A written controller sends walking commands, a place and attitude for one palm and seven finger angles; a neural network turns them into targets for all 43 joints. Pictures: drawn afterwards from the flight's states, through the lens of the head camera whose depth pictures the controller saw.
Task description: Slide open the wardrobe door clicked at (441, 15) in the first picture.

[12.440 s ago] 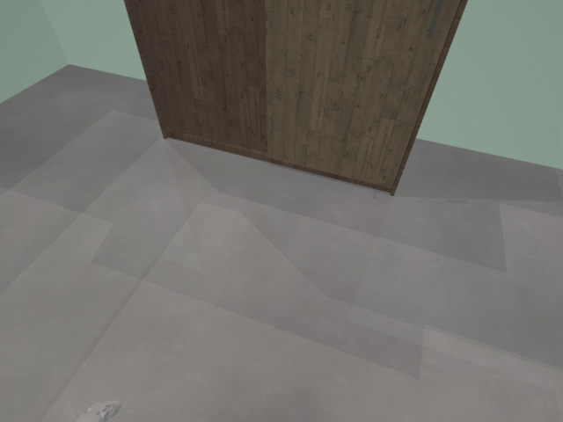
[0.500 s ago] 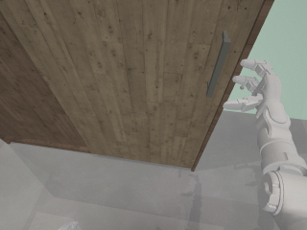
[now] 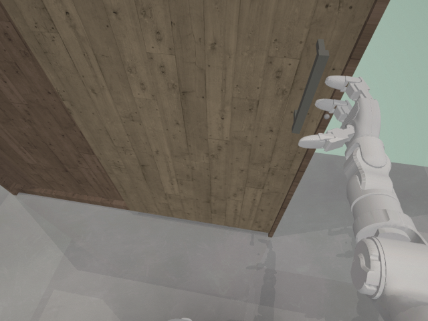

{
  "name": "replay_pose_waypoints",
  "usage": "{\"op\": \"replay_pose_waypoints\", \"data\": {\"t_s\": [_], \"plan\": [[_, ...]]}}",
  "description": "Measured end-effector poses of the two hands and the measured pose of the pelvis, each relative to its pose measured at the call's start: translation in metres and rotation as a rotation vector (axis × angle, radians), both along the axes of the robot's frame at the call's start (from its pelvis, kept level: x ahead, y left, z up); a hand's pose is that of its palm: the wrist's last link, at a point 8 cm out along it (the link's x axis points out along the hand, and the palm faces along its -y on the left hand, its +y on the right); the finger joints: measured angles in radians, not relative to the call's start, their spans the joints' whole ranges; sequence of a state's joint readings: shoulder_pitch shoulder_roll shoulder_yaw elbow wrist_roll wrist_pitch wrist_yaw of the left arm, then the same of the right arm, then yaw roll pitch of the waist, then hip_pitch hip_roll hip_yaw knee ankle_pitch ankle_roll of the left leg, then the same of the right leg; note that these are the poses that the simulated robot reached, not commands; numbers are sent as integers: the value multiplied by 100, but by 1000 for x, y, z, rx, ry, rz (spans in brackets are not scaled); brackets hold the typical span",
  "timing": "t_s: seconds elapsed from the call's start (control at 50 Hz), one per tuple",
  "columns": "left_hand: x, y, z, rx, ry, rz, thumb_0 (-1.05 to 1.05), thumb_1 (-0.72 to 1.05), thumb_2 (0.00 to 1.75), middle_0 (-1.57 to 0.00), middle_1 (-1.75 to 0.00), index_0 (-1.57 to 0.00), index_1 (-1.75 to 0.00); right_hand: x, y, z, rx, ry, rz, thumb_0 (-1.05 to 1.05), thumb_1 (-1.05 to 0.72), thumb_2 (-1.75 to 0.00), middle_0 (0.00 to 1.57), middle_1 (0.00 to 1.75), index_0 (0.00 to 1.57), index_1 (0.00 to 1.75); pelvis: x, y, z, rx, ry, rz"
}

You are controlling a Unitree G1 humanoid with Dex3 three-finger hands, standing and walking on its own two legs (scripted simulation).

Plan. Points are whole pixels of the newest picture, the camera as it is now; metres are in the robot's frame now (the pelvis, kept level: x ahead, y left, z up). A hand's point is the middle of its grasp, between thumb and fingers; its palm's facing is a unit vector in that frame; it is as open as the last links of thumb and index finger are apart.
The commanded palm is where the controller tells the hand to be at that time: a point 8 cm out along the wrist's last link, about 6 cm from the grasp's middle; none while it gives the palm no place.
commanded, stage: feel for the door with the fingertips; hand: right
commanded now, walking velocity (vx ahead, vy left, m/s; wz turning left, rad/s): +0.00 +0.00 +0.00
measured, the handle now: (307, 91) +0.54 -0.10 +0.13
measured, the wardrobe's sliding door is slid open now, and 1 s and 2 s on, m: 0.00 0.00 0.00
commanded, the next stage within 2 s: slide the fingers in behind the handle in 0.72 s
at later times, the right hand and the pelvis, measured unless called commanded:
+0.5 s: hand (329, 109) +0.49 -0.14 +0.14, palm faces +0.04 +1.00 +0.02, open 14.0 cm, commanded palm +0.47 -0.18 +0.13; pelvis +0.00 +0.01 +0.00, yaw +0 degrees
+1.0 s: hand (331, 107) +0.50 -0.14 +0.14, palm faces +0.03 +1.00 +0.02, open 13.7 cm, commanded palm +0.47 -0.18 +0.13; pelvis +0.00 +0.00 +0.00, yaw +0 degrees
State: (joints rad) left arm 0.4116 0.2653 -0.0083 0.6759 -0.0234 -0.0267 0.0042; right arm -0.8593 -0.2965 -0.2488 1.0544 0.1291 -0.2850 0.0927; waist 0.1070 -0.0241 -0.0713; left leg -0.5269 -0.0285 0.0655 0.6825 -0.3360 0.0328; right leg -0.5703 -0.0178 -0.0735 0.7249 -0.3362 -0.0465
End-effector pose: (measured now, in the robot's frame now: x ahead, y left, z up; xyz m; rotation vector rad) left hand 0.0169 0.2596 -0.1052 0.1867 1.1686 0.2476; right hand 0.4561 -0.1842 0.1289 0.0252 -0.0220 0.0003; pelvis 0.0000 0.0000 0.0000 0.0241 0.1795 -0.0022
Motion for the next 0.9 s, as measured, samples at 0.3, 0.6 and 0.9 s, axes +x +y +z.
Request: {"op": "replay_pose_waypoints", "data": {"t_s": [0.3, 0.6, 0.9], "plan": [[0, 3, -2, -15, -19, 8, 0, 91, 90, -20, -29, -20, -30, 5, 5, 10, -19, 10, -39, -1, 50, -30, 31, 120, 30, 120, -3, 8, 1, -5, -7, 3], [-12, 16, 2, 25, 33, 16, 0, 91, 90, -20, -29, -20, -30, 16, -5, 6, -16, 17, -29, -1, 50, -30, 31, 120, 30, 120, -4, 10, -1, 1, 23, -8], [-16, 3, -2, 3, 51, 8, 0, 91, 90, -20, -29, -21, -30, 19, -7, 7, -8, 23, -33, -1, 50, -30, 35, 124, 35, 124, -2, 3, -2, 6, 30, -12]]}}
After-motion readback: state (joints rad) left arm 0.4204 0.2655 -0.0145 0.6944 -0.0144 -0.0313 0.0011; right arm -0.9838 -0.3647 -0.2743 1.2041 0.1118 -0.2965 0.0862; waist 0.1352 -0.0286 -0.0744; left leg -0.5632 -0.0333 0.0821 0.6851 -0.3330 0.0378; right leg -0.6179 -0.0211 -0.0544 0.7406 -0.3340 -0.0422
